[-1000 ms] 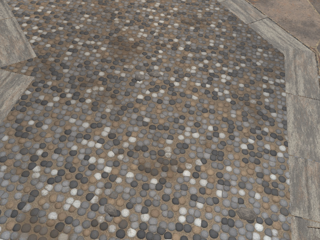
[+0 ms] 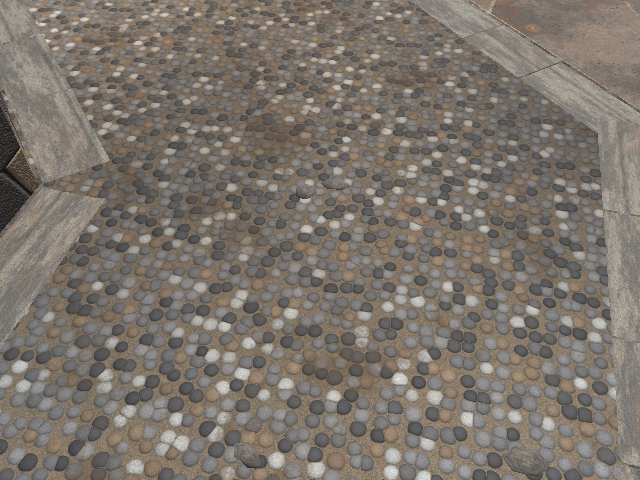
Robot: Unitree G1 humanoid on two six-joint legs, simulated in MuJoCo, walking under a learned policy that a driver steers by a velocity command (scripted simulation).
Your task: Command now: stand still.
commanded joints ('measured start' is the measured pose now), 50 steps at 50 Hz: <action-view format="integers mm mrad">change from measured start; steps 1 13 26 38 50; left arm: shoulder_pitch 10 51 72 -56 -393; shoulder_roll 107 97 162 76 32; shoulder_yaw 18 11 53 11 7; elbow -21 25 -36 -228 -372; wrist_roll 0 -1 -41 -26 -49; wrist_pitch -9 -7 -78 -132 -115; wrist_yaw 5 9 -1 -49 -103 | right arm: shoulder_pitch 6 18 -64 198 390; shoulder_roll -106 -96 -68 -97 -113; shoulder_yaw -18 -6 -2 16 28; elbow -12 58 -31 20 26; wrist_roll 1 2 39 1 21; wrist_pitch -9 -10 -121 -164 -135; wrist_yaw -3 -5 44 83 17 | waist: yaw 0 -1 -8 -35 -72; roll -3 -1 -120 57 61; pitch -27 -16 63 17 152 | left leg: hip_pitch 31 20 -397 234 257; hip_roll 31 29 130 322 243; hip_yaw -27 -15 24 -380 69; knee -63 -72 360 -288 -481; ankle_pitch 195 179 -152 -322 294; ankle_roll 21 16 68 201 161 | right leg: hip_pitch -36 -37 -3 -903 -601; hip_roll -35 -28 -317 -144 -56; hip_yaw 36 34 375 125 -53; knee -90 -98 -376 824 108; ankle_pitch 153 148 -338 124 427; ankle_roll -16 -21 -176 -107 -57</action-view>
